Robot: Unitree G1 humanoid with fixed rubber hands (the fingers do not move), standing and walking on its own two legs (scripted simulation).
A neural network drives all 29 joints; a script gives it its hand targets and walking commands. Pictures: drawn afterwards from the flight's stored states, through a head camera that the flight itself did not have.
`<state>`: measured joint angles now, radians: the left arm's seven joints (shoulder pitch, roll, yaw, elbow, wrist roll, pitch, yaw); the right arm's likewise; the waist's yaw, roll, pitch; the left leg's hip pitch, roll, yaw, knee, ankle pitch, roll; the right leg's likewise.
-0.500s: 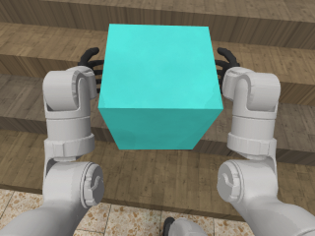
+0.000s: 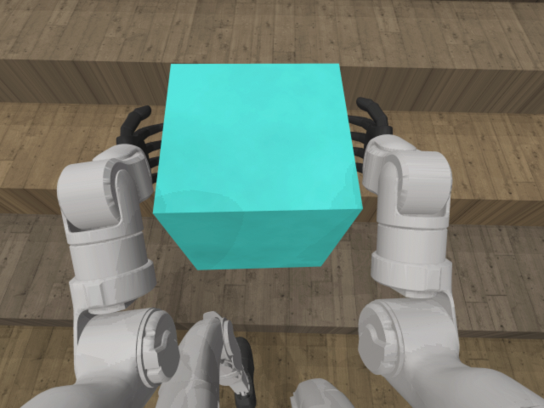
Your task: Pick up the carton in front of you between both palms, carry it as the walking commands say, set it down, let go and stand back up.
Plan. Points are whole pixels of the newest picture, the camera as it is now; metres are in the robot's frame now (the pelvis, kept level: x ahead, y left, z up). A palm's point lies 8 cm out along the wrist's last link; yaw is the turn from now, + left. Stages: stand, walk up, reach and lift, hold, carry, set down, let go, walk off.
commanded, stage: carry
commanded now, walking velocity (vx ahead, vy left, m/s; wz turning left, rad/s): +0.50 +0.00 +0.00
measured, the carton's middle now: (258, 181) +0.41 -0.02 +0.04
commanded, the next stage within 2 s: none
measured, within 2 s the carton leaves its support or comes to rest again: neither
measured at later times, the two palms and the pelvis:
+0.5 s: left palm out of the picture +0.69 +0.17 +0.37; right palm out of the picture +0.73 -0.12 +0.39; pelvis +0.33 -0.01 +0.18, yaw -1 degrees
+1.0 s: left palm out of the picture +0.97 +0.15 +0.47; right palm out of the picture +0.94 -0.15 +0.47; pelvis +0.56 +0.03 +0.29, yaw +2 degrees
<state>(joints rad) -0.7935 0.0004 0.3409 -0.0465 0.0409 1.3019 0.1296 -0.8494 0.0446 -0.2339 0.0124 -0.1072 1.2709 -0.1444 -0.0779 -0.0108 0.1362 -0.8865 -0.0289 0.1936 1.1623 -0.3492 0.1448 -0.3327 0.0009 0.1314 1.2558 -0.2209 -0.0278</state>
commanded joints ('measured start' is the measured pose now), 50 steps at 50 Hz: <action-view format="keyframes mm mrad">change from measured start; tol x64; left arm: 1 -756 -997 -677 -97 -352 -17 -226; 50 -888 -936 -423 238 -243 45 -143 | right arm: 1 -734 1104 722 -152 539 -13 233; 50 -1105 1116 447 25 590 71 291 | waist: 1 -41 88 -1010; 50 47 13 -595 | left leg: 1 1163 302 -822 -554 665 189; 16 884 217 -295 -1034 417 107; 20 770 239 -44 -670 1957 53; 22 648 155 -111 -4 1464 -42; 23 278 -124 -187 525 204 -156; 25 136 -72 -395 901 137 -91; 39 306 -24 -77 -850 342 -78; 43 1664 388 -360 -556 2288 53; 50 1225 283 -275 -759 844 29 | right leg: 1 -395 111 70 718 -25 -31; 14 -1110 -58 -231 732 -327 -117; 21 99 143 -405 -326 -17 -165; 23 476 -268 584 -803 557 -458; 29 162 -231 225 -814 17 -220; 39 751 -133 -184 -538 1246 -117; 43 -660 97 -249 320 -459 9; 50 -916 20 -170 700 -429 -96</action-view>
